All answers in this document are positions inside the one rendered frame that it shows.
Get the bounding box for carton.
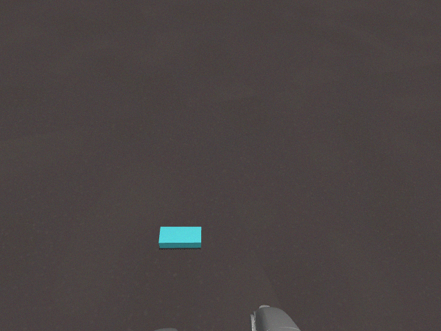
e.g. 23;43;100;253
158;227;201;248

